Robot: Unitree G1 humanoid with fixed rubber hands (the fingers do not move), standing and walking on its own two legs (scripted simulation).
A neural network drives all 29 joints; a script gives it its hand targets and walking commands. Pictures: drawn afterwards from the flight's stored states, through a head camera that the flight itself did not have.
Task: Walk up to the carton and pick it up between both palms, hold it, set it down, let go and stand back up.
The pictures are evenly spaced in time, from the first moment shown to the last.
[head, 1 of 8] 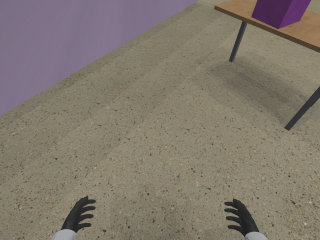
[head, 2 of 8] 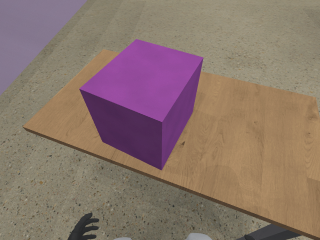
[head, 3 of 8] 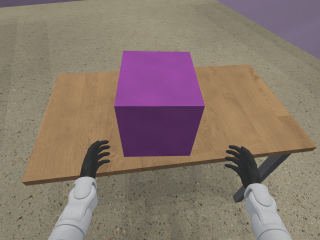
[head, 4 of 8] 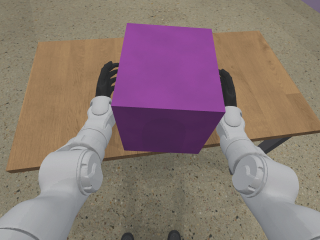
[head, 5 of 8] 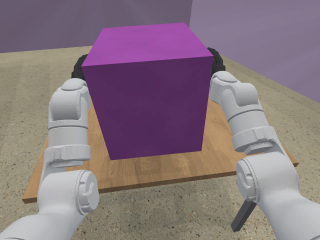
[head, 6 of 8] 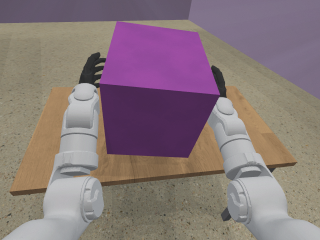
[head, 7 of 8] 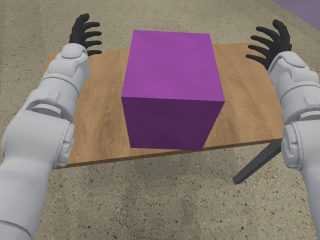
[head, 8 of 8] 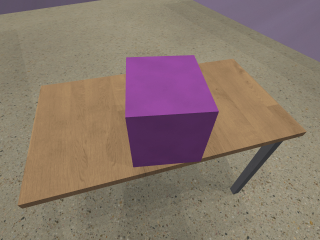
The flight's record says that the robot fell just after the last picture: no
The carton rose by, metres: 0.24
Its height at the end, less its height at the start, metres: +0.00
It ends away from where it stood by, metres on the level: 0.04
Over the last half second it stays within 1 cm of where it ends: yes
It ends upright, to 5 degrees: yes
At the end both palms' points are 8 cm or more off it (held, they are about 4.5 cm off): yes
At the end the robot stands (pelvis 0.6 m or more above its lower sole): yes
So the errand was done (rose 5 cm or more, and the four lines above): yes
